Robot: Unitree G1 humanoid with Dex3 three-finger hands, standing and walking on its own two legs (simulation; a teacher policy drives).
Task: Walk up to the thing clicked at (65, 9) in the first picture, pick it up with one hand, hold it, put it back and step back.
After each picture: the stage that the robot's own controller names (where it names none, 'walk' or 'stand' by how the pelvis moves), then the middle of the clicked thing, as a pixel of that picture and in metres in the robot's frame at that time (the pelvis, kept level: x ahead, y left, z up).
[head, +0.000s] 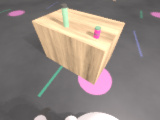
stand; (65, 16) +1.08 +0.38 +0.09
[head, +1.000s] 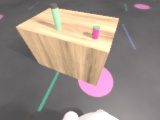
walk; (56, 17) +0.95 +0.39 +0.12
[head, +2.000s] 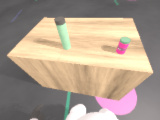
walk; (63, 35) +0.60 +0.23 +0.14
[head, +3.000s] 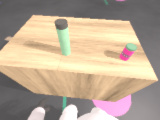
stand; (64, 39) +0.51 +0.21 +0.14
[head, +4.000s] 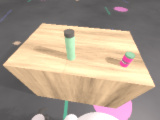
stand; (70, 46) +0.53 +0.19 +0.09
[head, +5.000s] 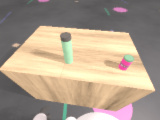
stand; (67, 50) +0.49 +0.20 +0.09
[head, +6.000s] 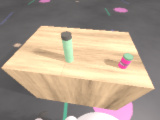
stand; (68, 48) +0.51 +0.21 +0.09
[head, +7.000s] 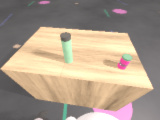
stand; (67, 49) +0.50 +0.21 +0.09
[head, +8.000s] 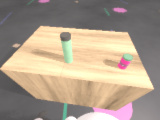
stand; (67, 49) +0.50 +0.21 +0.09
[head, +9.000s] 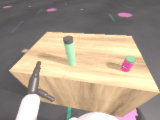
rise first; (70, 52) +0.50 +0.22 +0.10
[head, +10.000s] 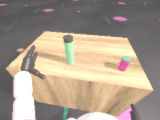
go down; (69, 51) +0.52 +0.20 +0.10
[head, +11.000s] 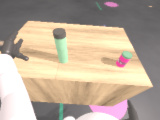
go down; (61, 48) +0.48 +0.21 +0.11
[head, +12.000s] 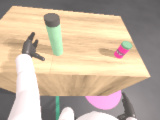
close in; (55, 38) +0.49 +0.21 +0.14
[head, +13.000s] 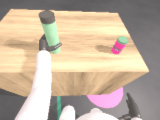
close; (52, 36) +0.51 +0.22 +0.15
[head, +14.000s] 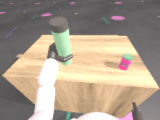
lift; (63, 45) +0.34 +0.16 +0.29
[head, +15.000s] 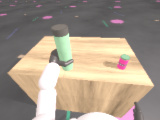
hold; (64, 50) +0.33 +0.17 +0.27
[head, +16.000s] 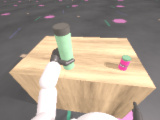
hold; (65, 50) +0.33 +0.16 +0.27
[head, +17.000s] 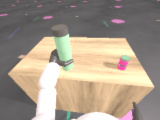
hold; (64, 50) +0.33 +0.17 +0.26
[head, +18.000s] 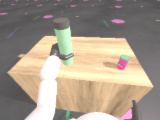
crouch; (65, 44) +0.36 +0.17 +0.28
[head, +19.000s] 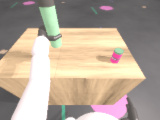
lower; (51, 26) +0.49 +0.22 +0.29
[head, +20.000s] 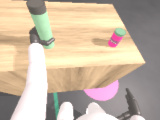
lower; (43, 29) +0.53 +0.22 +0.17
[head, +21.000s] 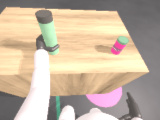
lower; (49, 36) +0.50 +0.22 +0.15
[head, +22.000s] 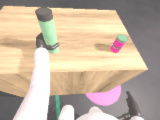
lower; (49, 34) +0.51 +0.22 +0.16
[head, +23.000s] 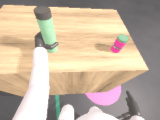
lower; (48, 33) +0.51 +0.22 +0.16
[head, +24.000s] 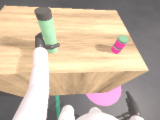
open; (48, 34) +0.51 +0.23 +0.15
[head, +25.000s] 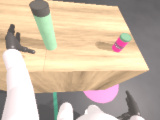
rise; (46, 30) +0.51 +0.23 +0.16
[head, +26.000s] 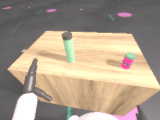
sink last; (69, 49) +0.51 +0.22 +0.12
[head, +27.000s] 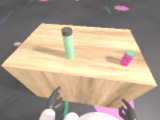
stand; (68, 45) +0.52 +0.21 +0.11
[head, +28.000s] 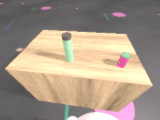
stand; (68, 48) +0.54 +0.22 +0.10
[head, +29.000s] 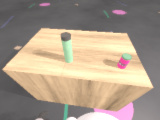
stand; (67, 49) +0.52 +0.21 +0.09
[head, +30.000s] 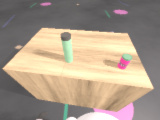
stand; (67, 49) +0.52 +0.21 +0.09
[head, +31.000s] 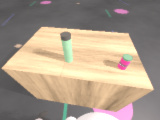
stand; (67, 48) +0.51 +0.21 +0.09
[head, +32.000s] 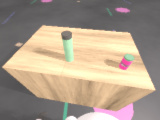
stand; (68, 48) +0.52 +0.21 +0.09
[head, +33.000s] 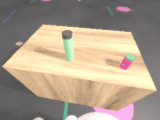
walk; (68, 47) +0.51 +0.20 +0.09
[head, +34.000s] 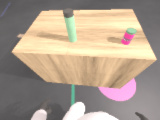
walk; (70, 27) +0.66 +0.22 +0.11
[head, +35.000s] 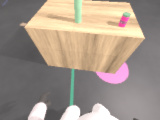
walk; (77, 8) +0.93 +0.20 +0.12
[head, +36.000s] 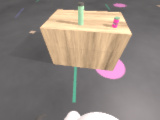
stand; (80, 14) +1.15 +0.24 +0.11
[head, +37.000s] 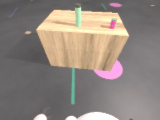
stand; (78, 15) +1.13 +0.23 +0.09
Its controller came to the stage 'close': yes
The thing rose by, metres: 0.20
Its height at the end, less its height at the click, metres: +0.00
